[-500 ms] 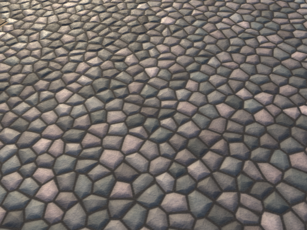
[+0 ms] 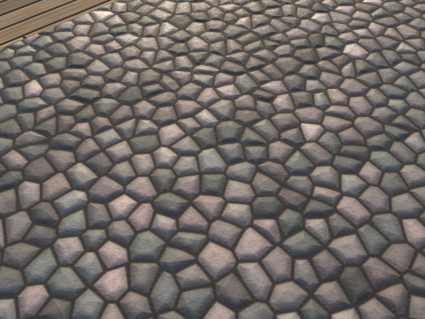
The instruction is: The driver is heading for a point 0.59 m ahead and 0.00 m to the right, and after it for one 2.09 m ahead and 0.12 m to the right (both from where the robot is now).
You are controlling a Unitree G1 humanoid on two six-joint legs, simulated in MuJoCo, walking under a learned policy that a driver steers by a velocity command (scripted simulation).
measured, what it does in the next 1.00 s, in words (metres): walks ahead: right foot, then left foot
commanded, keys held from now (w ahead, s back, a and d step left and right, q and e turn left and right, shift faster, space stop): w+q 0.30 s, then w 0.34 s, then w+e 0.36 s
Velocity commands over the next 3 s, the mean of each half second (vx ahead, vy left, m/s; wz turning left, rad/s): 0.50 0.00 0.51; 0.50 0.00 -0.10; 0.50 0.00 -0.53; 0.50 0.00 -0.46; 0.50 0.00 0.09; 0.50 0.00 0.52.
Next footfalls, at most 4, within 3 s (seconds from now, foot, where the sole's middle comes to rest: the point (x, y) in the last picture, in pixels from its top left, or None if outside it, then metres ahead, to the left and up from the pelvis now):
0.36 right None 0.39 -0.11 -0.76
0.86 left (157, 279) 0.56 0.20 -0.76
1.38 right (232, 198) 0.86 -0.04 -0.76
1.86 left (196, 133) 1.17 0.09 -0.76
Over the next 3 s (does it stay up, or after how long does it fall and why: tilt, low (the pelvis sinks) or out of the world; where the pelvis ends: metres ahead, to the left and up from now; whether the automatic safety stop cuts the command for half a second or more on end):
stays up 1.54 -0.11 0.00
